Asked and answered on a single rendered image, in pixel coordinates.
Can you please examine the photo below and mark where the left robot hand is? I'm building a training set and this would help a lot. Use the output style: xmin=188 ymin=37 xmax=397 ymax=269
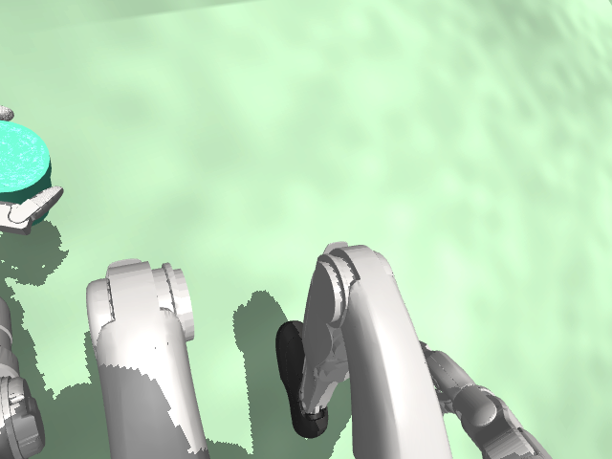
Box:
xmin=0 ymin=105 xmax=64 ymax=235

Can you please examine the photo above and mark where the right robot hand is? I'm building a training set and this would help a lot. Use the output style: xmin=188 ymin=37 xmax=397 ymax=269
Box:
xmin=420 ymin=341 xmax=476 ymax=417

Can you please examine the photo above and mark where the right robot foot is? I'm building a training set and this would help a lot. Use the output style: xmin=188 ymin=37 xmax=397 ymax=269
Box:
xmin=275 ymin=320 xmax=328 ymax=438

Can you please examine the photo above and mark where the right robot arm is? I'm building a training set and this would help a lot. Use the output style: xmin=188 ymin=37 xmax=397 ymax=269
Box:
xmin=452 ymin=385 xmax=553 ymax=459

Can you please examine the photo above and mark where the cup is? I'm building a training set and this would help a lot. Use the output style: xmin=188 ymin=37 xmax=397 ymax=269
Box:
xmin=0 ymin=120 xmax=52 ymax=226

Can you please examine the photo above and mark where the left robot arm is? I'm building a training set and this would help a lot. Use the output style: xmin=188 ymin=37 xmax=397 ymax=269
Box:
xmin=0 ymin=297 xmax=45 ymax=459

